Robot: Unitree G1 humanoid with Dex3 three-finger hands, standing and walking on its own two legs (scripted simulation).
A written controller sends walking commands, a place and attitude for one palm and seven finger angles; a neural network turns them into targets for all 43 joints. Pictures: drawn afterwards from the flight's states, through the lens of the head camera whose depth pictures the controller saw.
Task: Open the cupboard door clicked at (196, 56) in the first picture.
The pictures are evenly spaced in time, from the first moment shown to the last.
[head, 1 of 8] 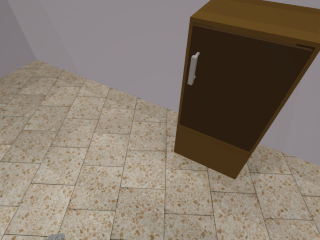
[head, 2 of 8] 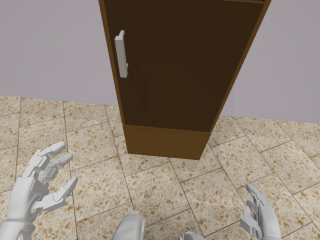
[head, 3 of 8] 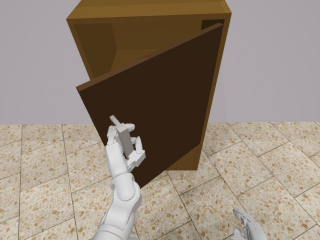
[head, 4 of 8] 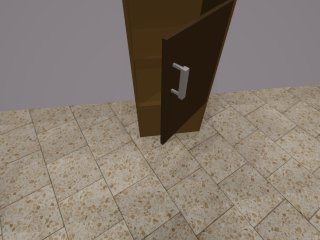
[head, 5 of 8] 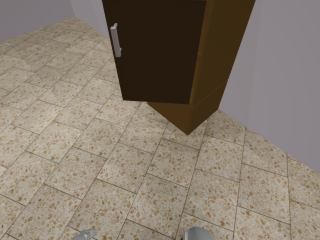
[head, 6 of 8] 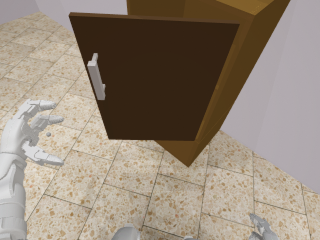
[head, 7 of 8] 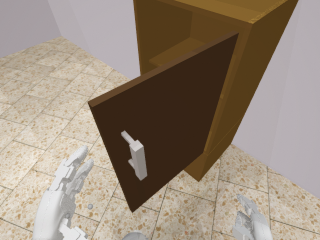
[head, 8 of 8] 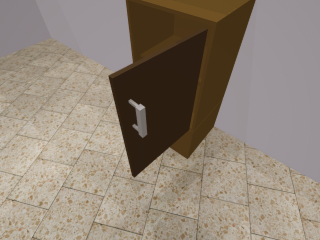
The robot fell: no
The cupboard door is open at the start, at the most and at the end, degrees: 0 84 84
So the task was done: yes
